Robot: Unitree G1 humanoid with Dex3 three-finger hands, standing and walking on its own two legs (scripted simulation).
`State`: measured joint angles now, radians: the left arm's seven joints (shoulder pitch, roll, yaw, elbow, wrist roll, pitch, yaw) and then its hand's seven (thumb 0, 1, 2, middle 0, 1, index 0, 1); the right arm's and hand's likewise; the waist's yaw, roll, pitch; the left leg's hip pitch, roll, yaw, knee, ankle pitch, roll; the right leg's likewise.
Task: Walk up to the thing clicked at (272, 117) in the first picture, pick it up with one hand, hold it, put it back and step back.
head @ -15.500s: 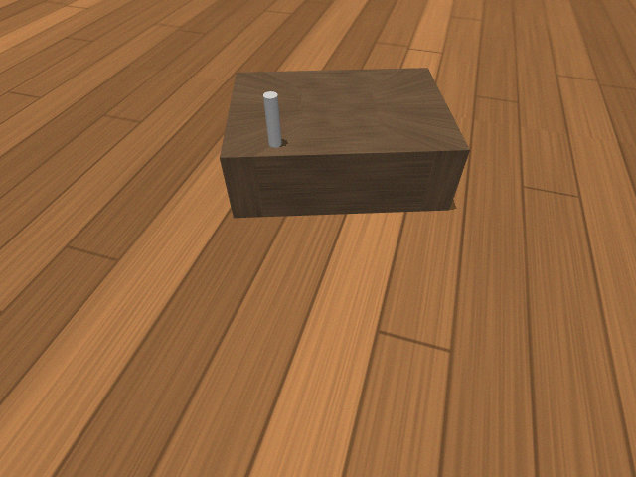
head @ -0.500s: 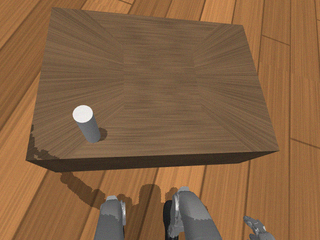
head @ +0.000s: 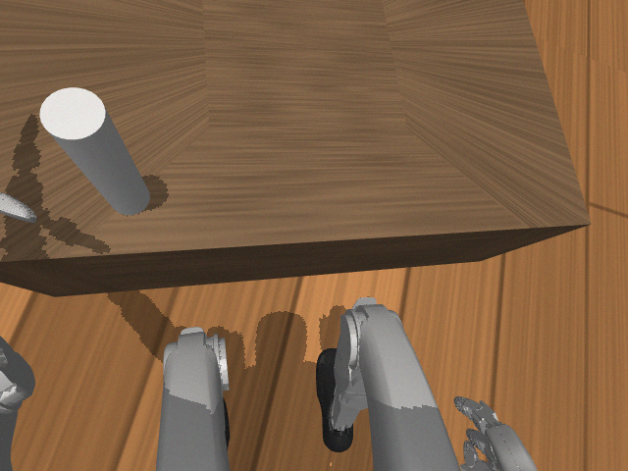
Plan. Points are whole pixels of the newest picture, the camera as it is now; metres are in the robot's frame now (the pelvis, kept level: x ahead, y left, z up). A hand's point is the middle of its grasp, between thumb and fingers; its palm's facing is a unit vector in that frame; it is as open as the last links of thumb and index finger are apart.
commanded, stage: close in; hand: left
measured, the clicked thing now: (108, 164) +0.48 +0.20 -0.06
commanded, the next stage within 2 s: rest palm in 0.54 s
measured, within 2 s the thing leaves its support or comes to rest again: neither
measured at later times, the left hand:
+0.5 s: hand (94, 141) +0.50 +0.21 -0.03, palm faces +0.10 -0.99 +0.02, open 17.6 cm
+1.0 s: hand (116, 156) +0.49 +0.19 -0.05, palm faces +0.12 -0.99 -0.01, open 17.4 cm
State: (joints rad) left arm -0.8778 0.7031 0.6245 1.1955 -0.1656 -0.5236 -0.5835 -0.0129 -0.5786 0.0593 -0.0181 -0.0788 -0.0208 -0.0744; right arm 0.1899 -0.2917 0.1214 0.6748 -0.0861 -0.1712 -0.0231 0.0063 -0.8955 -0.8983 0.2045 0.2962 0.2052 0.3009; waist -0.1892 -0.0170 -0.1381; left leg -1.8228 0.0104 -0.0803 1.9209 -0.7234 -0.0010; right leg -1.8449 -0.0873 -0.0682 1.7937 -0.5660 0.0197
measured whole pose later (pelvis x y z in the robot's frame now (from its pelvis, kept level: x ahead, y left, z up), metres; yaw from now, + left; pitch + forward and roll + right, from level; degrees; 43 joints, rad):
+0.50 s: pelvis -0.02 +0.00 -0.05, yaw +0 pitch +35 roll -5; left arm -0.92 0.49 0.47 1.09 -0.08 -0.49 -0.22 -0.01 -0.58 0.02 -0.04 -0.07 -0.06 -0.05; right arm 0.23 -0.28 0.05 0.68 -0.06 -0.07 0.03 0.01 -0.92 -0.90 0.20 0.30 0.20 0.30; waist -0.18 0.03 -0.15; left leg -1.97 0.00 -0.07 2.07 -0.70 0.00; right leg -2.01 -0.09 -0.04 1.95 -0.54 0.02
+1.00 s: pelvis -0.01 +0.00 -0.05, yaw +1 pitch +36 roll -4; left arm -0.86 0.38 0.39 1.03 -0.06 -0.56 -0.12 -0.01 -0.60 0.03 -0.13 -0.08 -0.14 -0.08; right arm 0.17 -0.27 0.03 0.67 -0.06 -0.04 0.06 0.01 -0.93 -0.90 0.20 0.30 0.20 0.30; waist -0.15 0.02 -0.15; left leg -1.95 -0.01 -0.06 2.06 -0.73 0.00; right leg -1.99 -0.10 -0.03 1.95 -0.57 0.02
